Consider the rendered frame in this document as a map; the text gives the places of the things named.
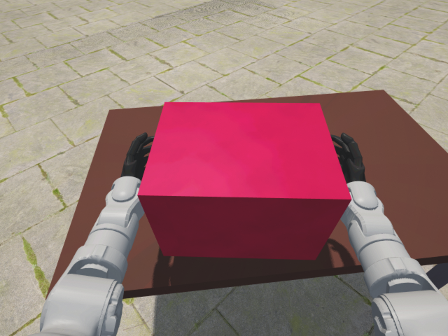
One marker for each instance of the robot right upper arm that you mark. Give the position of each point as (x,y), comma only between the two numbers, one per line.
(414,313)

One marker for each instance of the robot left upper arm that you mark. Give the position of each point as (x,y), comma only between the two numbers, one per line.
(84,306)

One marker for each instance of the table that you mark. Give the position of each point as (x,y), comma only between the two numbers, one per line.
(406,166)

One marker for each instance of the right robot forearm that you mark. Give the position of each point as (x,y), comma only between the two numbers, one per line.
(387,266)

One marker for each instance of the carton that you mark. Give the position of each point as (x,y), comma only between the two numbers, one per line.
(243,180)

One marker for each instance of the left robot forearm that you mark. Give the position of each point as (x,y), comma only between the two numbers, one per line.
(108,245)

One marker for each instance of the robot left hand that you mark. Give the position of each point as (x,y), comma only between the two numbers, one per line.
(135,161)

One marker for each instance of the robot right hand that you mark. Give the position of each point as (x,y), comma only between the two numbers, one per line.
(350,159)

